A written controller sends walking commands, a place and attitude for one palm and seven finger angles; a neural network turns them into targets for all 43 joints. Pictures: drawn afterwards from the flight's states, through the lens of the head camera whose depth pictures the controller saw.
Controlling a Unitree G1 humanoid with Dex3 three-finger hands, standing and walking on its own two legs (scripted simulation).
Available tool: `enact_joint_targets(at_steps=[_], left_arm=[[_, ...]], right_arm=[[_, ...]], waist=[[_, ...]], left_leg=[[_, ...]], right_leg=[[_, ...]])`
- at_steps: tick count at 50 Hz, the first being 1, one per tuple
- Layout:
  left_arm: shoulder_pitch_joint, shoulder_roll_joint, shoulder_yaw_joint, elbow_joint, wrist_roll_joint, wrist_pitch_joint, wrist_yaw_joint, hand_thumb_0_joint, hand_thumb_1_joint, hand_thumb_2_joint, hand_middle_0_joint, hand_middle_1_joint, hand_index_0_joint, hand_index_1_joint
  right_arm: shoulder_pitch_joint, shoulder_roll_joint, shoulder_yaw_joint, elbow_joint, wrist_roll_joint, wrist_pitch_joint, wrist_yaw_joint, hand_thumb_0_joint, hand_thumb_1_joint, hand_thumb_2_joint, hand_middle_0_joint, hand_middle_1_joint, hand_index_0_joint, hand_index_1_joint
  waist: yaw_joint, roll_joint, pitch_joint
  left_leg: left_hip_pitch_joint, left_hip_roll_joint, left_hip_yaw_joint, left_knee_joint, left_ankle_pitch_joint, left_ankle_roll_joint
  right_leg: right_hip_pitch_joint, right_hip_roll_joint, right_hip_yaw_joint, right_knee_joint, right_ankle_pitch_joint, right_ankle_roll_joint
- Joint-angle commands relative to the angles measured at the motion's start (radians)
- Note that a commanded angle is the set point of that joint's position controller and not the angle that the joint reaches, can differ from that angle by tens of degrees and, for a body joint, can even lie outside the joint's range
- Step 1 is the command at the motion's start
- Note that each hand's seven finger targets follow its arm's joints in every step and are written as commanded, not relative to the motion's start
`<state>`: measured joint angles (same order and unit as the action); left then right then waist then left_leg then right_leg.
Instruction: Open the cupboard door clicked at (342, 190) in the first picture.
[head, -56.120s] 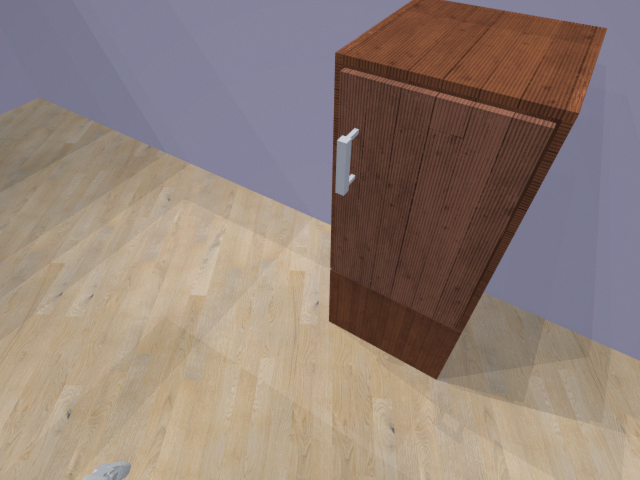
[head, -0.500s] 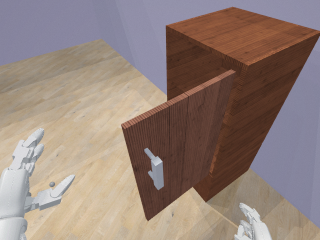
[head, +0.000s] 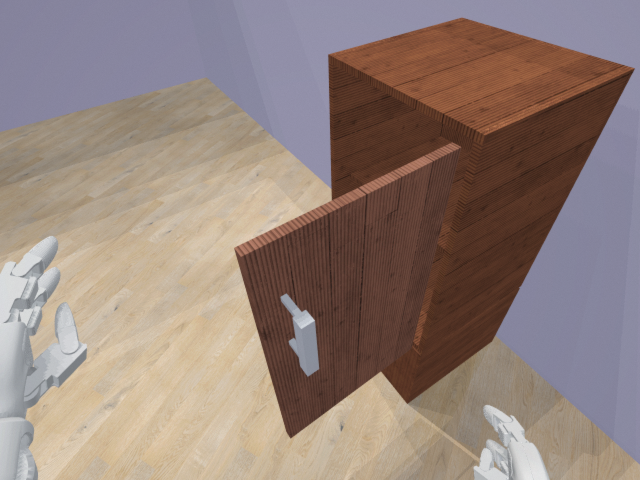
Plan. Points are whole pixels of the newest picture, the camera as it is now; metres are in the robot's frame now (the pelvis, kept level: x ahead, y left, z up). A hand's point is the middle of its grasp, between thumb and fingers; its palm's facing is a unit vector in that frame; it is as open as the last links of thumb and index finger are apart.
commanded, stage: draw the hand back to the body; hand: left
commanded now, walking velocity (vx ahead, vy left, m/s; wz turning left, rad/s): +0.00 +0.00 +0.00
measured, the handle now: (299, 335) +0.32 +0.08 -0.01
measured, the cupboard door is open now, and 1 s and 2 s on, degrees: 92 92 92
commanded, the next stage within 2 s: step back with the hand held close in 0.06 s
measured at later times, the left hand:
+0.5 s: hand (97, 348) +0.19 +0.25 +0.14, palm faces +0.36 -0.80 -0.48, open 7.5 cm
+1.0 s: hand (18, 430) +0.11 +0.26 +0.16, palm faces +0.50 -0.75 -0.44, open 7.5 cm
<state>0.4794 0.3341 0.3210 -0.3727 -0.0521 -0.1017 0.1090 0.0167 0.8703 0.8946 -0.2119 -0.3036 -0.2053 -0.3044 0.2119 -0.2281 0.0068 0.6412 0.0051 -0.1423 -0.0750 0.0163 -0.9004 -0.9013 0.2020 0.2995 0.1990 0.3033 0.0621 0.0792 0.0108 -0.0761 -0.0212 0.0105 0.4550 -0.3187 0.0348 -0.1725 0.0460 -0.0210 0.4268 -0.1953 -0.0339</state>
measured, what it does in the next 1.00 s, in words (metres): shifts its weight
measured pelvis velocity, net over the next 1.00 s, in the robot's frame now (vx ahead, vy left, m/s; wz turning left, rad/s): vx -0.11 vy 0.01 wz -0.01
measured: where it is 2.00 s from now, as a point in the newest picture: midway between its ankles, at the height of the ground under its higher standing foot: outside the picture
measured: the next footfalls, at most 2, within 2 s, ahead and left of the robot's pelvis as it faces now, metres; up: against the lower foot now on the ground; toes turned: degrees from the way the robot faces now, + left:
right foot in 1.66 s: -0.27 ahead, -0.15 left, +0.00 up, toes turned -7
left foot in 1.82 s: -0.18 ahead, +0.07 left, +0.00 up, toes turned -3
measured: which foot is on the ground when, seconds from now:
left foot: down 0.00-1.00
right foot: down 0.00-1.00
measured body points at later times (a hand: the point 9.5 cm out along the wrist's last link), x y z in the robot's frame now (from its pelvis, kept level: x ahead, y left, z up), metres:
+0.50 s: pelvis -0.03 +0.00 +0.00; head -0.03 +0.01 +0.45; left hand +0.17 +0.29 +0.17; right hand +0.13 -0.27 -0.07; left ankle -0.04 +0.09 -0.74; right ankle +0.03 -0.10 -0.74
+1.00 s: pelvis -0.11 +0.01 -0.03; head -0.12 +0.01 +0.42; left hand +0.08 +0.30 +0.19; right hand +0.01 -0.24 -0.12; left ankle -0.04 +0.09 -0.74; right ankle +0.03 -0.10 -0.74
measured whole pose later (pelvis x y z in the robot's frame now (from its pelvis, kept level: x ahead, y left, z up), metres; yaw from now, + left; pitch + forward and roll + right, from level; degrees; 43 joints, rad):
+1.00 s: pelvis -0.11 +0.01 -0.03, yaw -1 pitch -3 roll +1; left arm 0.48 0.35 0.44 -0.49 0.05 -0.20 0.21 0.02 0.88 0.90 -0.21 -0.30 -0.21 -0.30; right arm 0.31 -0.20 0.00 0.59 -0.05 -0.08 -0.10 0.02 -0.90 -0.90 0.21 0.30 0.20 0.30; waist -0.05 -0.02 0.00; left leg -0.40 -0.03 0.08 0.75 -0.37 0.07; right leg -0.48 0.03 0.03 0.66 -0.16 -0.02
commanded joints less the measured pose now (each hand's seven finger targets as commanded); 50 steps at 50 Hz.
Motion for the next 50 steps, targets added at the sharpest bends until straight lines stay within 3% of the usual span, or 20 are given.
enact_joint_targets(at_steps=[1,6,8,9,10,11,12,13,14,17,19,22,24,25,28,32,37,43,46,50], left_arm=[[-0.09,0.198,0.136,-0.21,0.001,-0.077,0.027,0.0,0.9,0.9,-0.2,-0.3,-0.2,-0.3],[-0.074,0.188,0.13,-0.184,-0.003,-0.076,0.022,0.0,0.9,0.9,-0.2,-0.3,-0.2,-0.3],[-0.085,0.196,0.132,-0.205,-0.001,-0.08,0.021,0.0,0.9,0.9,-0.2,-0.3,-0.2,-0.3],[-0.189,0.229,0.141,-0.271,0.002,-0.086,0.026,0.0,0.9,0.9,-0.2,-0.3,-0.2,-0.3],[-0.259,0.347,0.29,-0.274,0.025,-0.13,0.049,0.0,0.9,0.9,-0.2,-0.3,-0.2,-0.3],[-0.129,0.25,0.229,-0.178,0.033,-0.13,0.047,0.0,0.9,0.9,-0.2,-0.3,-0.2,-0.3],[-0.071,0.204,0.193,-0.153,0.042,-0.124,0.043,0.0,0.9,0.9,-0.2,-0.3,-0.2,-0.3],[-0.059,0.185,0.168,-0.158,0.049,-0.123,0.044,0.0,0.9,0.9,-0.2,-0.3,-0.2,-0.3],[-0.048,0.179,0.162,-0.163,0.049,-0.123,0.05,0.0,0.9,0.9,-0.2,-0.3,-0.2,-0.3],[-0.004,0.195,0.165,-0.202,0.058,-0.112,0.066,0.0,0.9,0.9,-0.2,-0.3,-0.2,-0.3],[0.016,0.229,0.191,-0.236,0.059,-0.109,0.082,0.0,0.9,0.9,-0.2,-0.3,-0.2,-0.3],[0.049,0.257,0.221,-0.308,0.057,-0.12,0.088,0.0,0.9,0.9,-0.2,-0.3,-0.2,-0.3],[0.06,0.282,0.247,-0.342,0.059,-0.124,0.099,0.0,0.9,0.9,-0.2,-0.3,-0.2,-0.3],[0.068,0.284,0.253,-0.351,0.054,-0.128,0.096,0.0,0.9,0.9,-0.2,-0.3,-0.2,-0.3],[0.066,0.256,0.24,-0.363,0.069,-0.136,0.099,0.0,0.9,0.9,-0.2,-0.3,-0.2,-0.3],[0.036,0.216,0.229,-0.322,0.086,-0.132,0.108,0.0,0.9,0.9,-0.2,-0.3,-0.2,-0.3],[-0.053,0.191,0.208,-0.293,0.108,-0.133,0.115,0.0,0.9,0.9,-0.2,-0.3,-0.2,-0.3],[-0.117,0.212,0.221,-0.327,0.11,-0.148,0.119,0.0,0.9,0.9,-0.2,-0.3,-0.2,-0.3],[-0.091,0.225,0.241,-0.332,0.099,-0.16,0.12,0.0,0.9,0.9,-0.2,-0.3,-0.2,-0.3],[-0.043,0.216,0.265,-0.333,0.097,-0.175,0.129,0.0,0.9,0.9,-0.2,-0.3,-0.2,-0.3]], right_arm=[[-0.129,-0.094,-0.03,-0.157,0.001,-0.071,-0.009,0.0,-0.9,-0.9,0.2,0.3,0.2,0.3],[-0.132,-0.097,-0.035,-0.152,0.002,-0.069,-0.004,0.0,-0.9,-0.9,0.2,0.3,0.2,0.3],[-0.134,-0.097,-0.037,-0.152,0.001,-0.071,-0.004,0.0,-0.9,-0.9,0.2,0.3,0.2,0.3],[-0.148,-0.101,-0.034,-0.152,0.0,-0.074,-0.006,0.0,-0.9,-0.9,0.2,0.3,0.2,0.3],[-0.101,-0.127,-0.041,-0.186,-0.007,-0.054,-0.026,0.0,-0.9,-0.9,0.2,0.3,0.2,0.3],[-0.078,-0.118,-0.049,-0.169,-0.025,-0.033,-0.032,0.0,-0.9,-0.9,0.2,0.3,0.2,0.3],[-0.068,-0.123,-0.054,-0.183,-0.028,-0.014,-0.029,0.0,-0.9,-0.9,0.2,0.3,0.2,0.3],[-0.069,-0.122,-0.054,-0.19,-0.029,0.002,-0.025,0.0,-0.9,-0.9,0.2,0.3,0.2,0.3],[-0.071,-0.125,-0.056,-0.19,-0.031,0.014,-0.027,0.0,-0.9,-0.9,0.2,0.3,0.2,0.3],[-0.062,-0.124,-0.059,-0.219,-0.022,0.046,-0.024,0.0,-0.9,-0.9,0.2,0.3,0.2,0.3],[-0.069,-0.123,-0.061,-0.225,-0.02,0.058,-0.028,0.0,-0.9,-0.9,0.2,0.3,0.2,0.3],[-0.069,-0.115,-0.061,-0.254,-0.016,0.064,-0.024,0.0,-0.9,-0.9,0.2,0.3,0.2,0.3],[-0.077,-0.119,-0.064,-0.257,-0.019,0.069,-0.028,0.0,-0.9,-0.9,0.2,0.3,0.2,0.3],[-0.072,-0.111,-0.064,-0.268,-0.011,0.063,-0.024,0.0,-0.9,-0.9,0.2,0.3,0.2,0.3],[-0.06,-0.128,-0.065,-0.271,-0.028,0.059,-0.026,0.0,-0.9,-0.9,0.2,0.3,0.2,0.3],[-0.031,-0.134,-0.072,-0.255,-0.037,0.043,-0.033,0.0,-0.9,-0.9,0.2,0.3,0.2,0.3],[-0.009,-0.138,-0.075,-0.24,-0.043,0.024,-0.042,0.0,-0.9,-0.9,0.2,0.3,0.2,0.3],[-0.001,-0.132,-0.07,-0.224,-0.05,0.007,-0.046,0.0,-0.9,-0.9,0.2,0.3,0.2,0.3],[-0.008,-0.127,-0.065,-0.218,-0.043,0.004,-0.043,0.0,-0.9,-0.9,0.2,0.3,0.2,0.3],[-0.01,-0.118,-0.064,-0.208,-0.05,-0.005,-0.044,0.0,-0.9,-0.9,0.2,0.3,0.2,0.3]], waist=[[0.004,-0.003,-0.06],[0.005,-0.037,-0.051],[0.005,-0.018,-0.076],[0.003,0.006,-0.096],[-0.057,-0.067,-0.004],[-0.069,-0.149,-0.05],[-0.073,-0.166,-0.086],[-0.08,-0.161,-0.101],[-0.081,-0.09,-0.108],[-0.086,-0.117,-0.155],[-0.082,-0.065,-0.168],[-0.079,-0.055,-0.192],[-0.073,0.011,-0.186],[-0.072,-0.005,-0.184],[-0.078,0.05,-0.128],[-0.085,0.069,-0.073],[-0.098,-0.008,0.002],[-0.104,-0.111,0.007],[-0.1,-0.086,-0.021],[-0.098,-0.013,-0.046]], left_leg=[[-0.109,0.041,-0.019,-0.095,0.22,-0.025],[-0.109,0.042,-0.013,-0.096,0.225,-0.02],[-0.093,0.042,-0.008,-0.093,0.243,-0.019],[-0.083,0.037,-0.008,-0.091,0.242,-0.017],[-0.145,0.053,-0.043,-0.07,0.14,-0.013],[-0.129,0.048,-0.047,-0.038,0.123,-0.012],[-0.113,0.045,-0.035,-0.01,0.127,-0.012],[-0.116,0.047,-0.03,0.003,0.125,-0.015],[-0.128,0.053,-0.03,-0.001,0.155,-0.018],[-0.154,0.082,-0.05,0.002,0.256,-0.025],[-0.184,0.094,-0.061,-0.004,0.316,-0.031],[-0.24,0.104,-0.072,-0.001,0.344,-0.029],[-0.294,0.114,-0.095,-0.02,0.338,-0.028],[-0.31,0.122,-0.089,-0.024,0.276,-0.017],[-0.422,0.135,-0.118,-0.072,0.121,0.007],[-0.597,0.164,-0.139,-0.117,-0.167,0.05],[-0.712,0.165,-0.158,-0.093,-0.433,0.08],[-0.631,0.12,-0.143,0.009,-0.452,0.072],[-0.615,0.12,-0.145,0.003,-0.437,0.072],[-0.723,0.183,-0.191,-0.072,-0.395,0.093]], right_leg=[[0.12,-0.047,0.045,-0.068,0.102,0.006],[0.124,-0.046,0.049,-0.074,0.112,0.01],[0.129,-0.048,0.049,-0.072,0.132,0.011],[0.138,-0.051,0.056,-0.076,0.136,0.008],[0.064,-0.073,0.192,-0.106,0.237,-0.005],[0.072,-0.102,0.203,-0.099,0.293,-0.011],[0.071,-0.12,0.223,-0.097,0.319,-0.01],[0.064,-0.135,0.23,-0.097,0.316,-0.012],[0.074,-0.147,0.222,-0.079,0.359,-0.02],[0.095,-0.14,0.205,-0.029,0.418,-0.021],[0.116,-0.143,0.187,0.006,0.462,-0.025],[0.138,-0.13,0.179,0.056,0.49,-0.024],[0.149,-0.117,0.158,0.086,0.45,-0.022],[0.141,-0.112,0.164,0.094,0.425,-0.012],[0.125,-0.065,0.142,0.125,0.285,0.004],[0.144,-0.042,0.138,0.192,0.116,0.012],[0.081,-0.051,0.174,0.22,-0.056,0.006],[-0.07,-0.097,0.251,0.116,-0.217,-0.015],[-0.064,-0.098,0.24,0.123,-0.208,-0.011],[0.054,-0.047,0.172,0.286,-0.044,0.005]])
